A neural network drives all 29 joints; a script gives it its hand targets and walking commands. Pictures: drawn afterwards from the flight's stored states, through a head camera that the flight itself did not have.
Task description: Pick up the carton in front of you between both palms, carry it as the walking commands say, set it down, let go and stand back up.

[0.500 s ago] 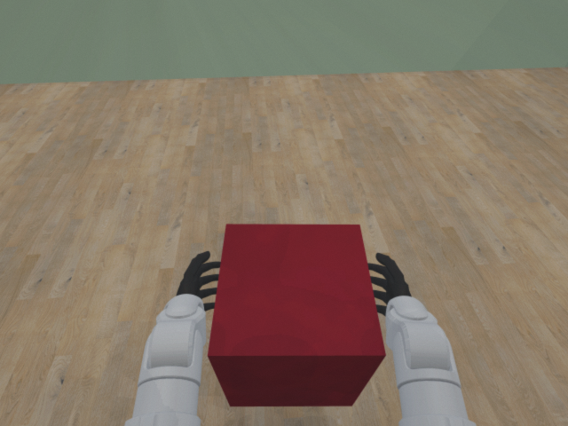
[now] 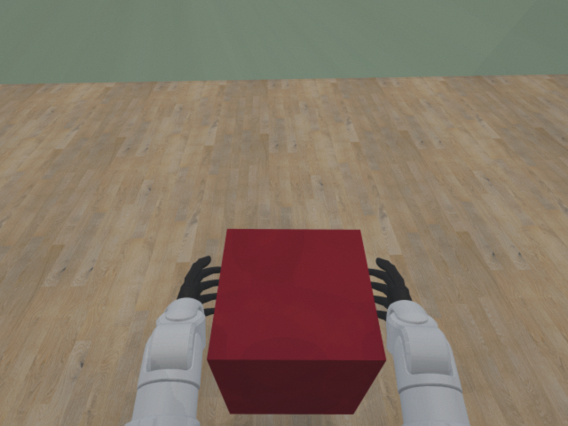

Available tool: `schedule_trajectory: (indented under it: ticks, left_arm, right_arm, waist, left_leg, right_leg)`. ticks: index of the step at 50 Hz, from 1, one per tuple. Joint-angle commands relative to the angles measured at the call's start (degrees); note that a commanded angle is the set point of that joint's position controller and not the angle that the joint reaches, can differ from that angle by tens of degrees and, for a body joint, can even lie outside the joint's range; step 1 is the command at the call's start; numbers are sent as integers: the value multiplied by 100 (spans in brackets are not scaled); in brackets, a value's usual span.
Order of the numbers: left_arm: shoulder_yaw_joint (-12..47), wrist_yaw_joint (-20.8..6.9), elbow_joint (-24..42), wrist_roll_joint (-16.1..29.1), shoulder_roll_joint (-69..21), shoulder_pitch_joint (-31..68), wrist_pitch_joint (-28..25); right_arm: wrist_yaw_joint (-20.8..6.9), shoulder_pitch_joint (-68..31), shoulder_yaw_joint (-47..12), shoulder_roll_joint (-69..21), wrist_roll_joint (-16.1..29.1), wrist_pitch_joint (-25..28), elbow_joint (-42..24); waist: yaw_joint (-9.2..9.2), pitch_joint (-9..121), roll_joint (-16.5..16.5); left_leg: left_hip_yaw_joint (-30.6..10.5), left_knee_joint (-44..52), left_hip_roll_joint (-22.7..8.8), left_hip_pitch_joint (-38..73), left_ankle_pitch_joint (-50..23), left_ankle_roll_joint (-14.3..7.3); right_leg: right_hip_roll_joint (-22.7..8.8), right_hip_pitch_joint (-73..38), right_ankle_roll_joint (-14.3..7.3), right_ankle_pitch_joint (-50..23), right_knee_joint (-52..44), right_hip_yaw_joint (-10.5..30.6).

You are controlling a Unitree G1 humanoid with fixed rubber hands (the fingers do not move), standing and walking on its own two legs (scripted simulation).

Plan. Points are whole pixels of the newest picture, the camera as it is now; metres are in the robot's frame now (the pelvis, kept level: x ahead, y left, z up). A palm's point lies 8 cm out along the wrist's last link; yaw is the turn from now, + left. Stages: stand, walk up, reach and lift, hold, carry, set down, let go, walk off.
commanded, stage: hold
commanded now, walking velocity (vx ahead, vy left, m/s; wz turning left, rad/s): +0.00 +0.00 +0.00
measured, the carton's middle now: (292, 325) +0.29 +0.00 -0.04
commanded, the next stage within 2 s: set down in 0.18 s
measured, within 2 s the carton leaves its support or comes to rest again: neither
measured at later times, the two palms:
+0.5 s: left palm (197, 299) +0.29 +0.15 +0.03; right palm (395, 295) +0.30 -0.15 +0.03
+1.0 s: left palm (228, 324) +0.37 +0.14 -0.19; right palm (370, 329) +0.37 -0.16 -0.19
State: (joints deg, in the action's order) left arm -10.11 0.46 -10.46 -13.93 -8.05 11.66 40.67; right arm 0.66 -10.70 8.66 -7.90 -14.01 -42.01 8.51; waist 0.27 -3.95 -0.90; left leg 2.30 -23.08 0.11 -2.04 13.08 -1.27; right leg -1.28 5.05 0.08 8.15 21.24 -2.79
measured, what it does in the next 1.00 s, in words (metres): lowers itself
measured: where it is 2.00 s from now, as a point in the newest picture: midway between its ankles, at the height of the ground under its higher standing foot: outside the picture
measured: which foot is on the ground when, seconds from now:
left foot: down 0.00-1.00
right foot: down 0.00-1.00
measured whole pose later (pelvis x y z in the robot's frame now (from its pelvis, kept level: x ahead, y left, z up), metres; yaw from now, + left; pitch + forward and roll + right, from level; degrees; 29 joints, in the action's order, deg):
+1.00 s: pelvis -0.03 -0.01 -0.11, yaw +3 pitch +33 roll +0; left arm -21.3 2.4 -32.0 -10.0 -6.1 37.8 8.9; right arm 0.7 -35.5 23.0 -6.1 -12.0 -10.0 28.2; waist -1.9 3.7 -1.8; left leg -1.1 -65.9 3.4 -74.1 24.3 -0.6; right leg 0.8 76.6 -0.2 20.1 64.2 0.9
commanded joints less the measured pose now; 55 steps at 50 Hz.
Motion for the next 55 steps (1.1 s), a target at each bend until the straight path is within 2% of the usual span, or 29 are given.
schedule_trajectory:
  ticks: [1,10,11,15,17,19,22,25,27,29,33,38,41,44,46,49,52,55]
  left_arm:
    - [2718,-1191,189,1150,-4851,2329,-152]
    - [2544,-1369,-240,1131,-5222,2802,-217]
    - [2482,-1406,-327,1112,-5206,3019,-242]
    - [1970,-1602,-1094,890,-5179,3911,-438]
    - [1533,-1708,-1655,640,-5106,4471,-603]
    - [964,-1721,-2176,318,-4937,4914,-763]
    - [90,-1540,-2755,-183,-4555,5148,-930]
    - [-630,-1306,-3048,-691,-4009,5084,-1099]
    - [-926,-1201,-3125,-921,-3562,4984,-1295]
    - [-1022,-1132,-3151,-967,-3283,4887,-1577]
    - [-644,-1046,-3078,-677,-3397,4877,-2282]
    - [442,-1027,-2987,-160,-4161,5176,-3159]
    - [1233,-1002,-2710,206,-4613,5336,-3461]
    - [1967,-929,-2322,594,-4837,5357,-3510]
    - [2242,-881,-2196,764,-4888,5337,-3439]
    - [2307,-854,-2229,825,-4941,5375,-3244]
    - [2092,-885,-2469,726,-5011,5494,-3020]
    - [1784,-892,-2734,632,-5006,5683,-2866]
  right_arm:
    - [-1111,-2299,-2647,-4841,1132,207,-278]
    - [-1382,-2952,-2652,-5209,1195,190,56]
    - [-1407,-3121,-2582,-5262,1176,199,167]
    - [-1503,-3913,-2114,-5487,1007,309,952]
    - [-1507,-4316,-1677,-5555,815,431,1575]
    - [-1407,-4643,-1094,-5425,506,564,2132]
    - [-1182,-4969,-104,-4921,-27,747,2670]
    - [-999,-4962,667,-4264,-579,960,2890]
    - [-925,-4834,973,-3823,-818,1186,2903]
    - [-879,-4741,1044,-3472,-904,1506,2867]
    - [-857,-4844,644,-3440,-678,2261,2810]
    - [-906,-5175,-457,-4268,-178,3147,2730]
    - [-933,-5352,-1254,-4674,185,3456,2500]
    - [-964,-5380,-1862,-4789,507,3533,2102]
    - [-989,-5371,-2038,-4776,625,3468,1990]
    - [-1067,-5406,-2001,-4716,662,3279,2051]
    - [-1182,-5533,-1757,-4648,604,3065,2281]
    - [-1264,-5729,-1436,-4543,499,2915,2534]
  waist:
    - [-65,1096,-66]
    - [1,984,-123]
    - [-17,937,-48]
    - [-42,878,156]
    - [-93,808,402]
    - [-109,644,481]
    - [-118,354,209]
    - [-180,251,-43]
    - [-203,392,-37]
    - [-219,690,21]
    - [-167,1556,32]
    - [-139,3329,74]
    - [-163,4862,53]
    - [-237,6261,63]
    - [-287,6622,76]
    - [-334,6449,15]
    - [-351,5982,-100]
    - [-401,5679,-148]
  left_leg:
    - [-854,560,267,-737,-512,-31]
    - [-849,724,195,-1248,754,-198]
    - [-824,687,200,-1336,876,-211]
    - [-677,348,285,-1263,1277,-250]
    - [-606,0,403,-1082,1275,-232]
    - [-608,-251,447,-1184,1306,-222]
    - [-680,-273,368,-1769,1564,-247]
    - [-684,-371,356,-2355,1600,-253]
    - [-623,-588,406,-2680,1388,-220]
    - [-564,-886,494,-2879,1064,-168]
    - [-565,-1483,634,-3419,480,-82]
    - [-557,-2394,791,-4118,-359,57]
    - [-542,-2950,848,-4541,-934,138]
    - [-564,-3441,892,-4851,-1487,241]
    - [-561,-3677,909,-5152,-1567,283]
    - [-551,-3931,930,-5524,-1268,306]
    - [-535,-4128,942,-5934,-775,302]
    - [-534,-4323,958,-6376,-433,293]
  right_leg:
    - [597,-993,-174,-434,-21,703]
    - [553,-1114,-115,455,46,661]
    - [541,-1058,-112,630,39,666]
    - [389,-615,-83,1695,-60,829]
    - [243,-153,-112,2272,-152,965]
    - [190,26,-128,2501,-105,1030]
    - [318,-67,-108,2293,228,936]
    - [443,102,-107,1873,610,775]
    - [475,436,-108,1591,849,685]
    - [504,849,-103,1228,1119,624]
    - [617,1495,-118,442,1768,611]
    - [735,2082,2,-708,2733,646]
    - [763,2175,35,-1541,3372,670]
    - [808,2309,29,-2220,3928,684]
    - [835,2624,36,-2242,4162,666]
    - [882,3539,61,-1599,4378,564]
    - [912,4479,58,-896,4568,458]
    - [925,5146,44,-498,4795,393]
